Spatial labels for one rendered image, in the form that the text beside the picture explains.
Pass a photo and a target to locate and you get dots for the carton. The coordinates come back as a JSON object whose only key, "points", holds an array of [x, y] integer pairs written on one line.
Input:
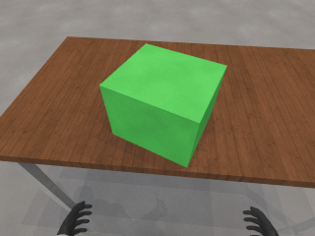
{"points": [[162, 100]]}

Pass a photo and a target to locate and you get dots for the table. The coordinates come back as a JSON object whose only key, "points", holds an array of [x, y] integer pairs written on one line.
{"points": [[261, 129]]}

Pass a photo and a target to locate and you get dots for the right robot hand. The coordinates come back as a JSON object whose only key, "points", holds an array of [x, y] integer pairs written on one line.
{"points": [[265, 227]]}

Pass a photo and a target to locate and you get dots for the left robot hand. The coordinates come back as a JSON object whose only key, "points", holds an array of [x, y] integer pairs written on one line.
{"points": [[70, 222]]}

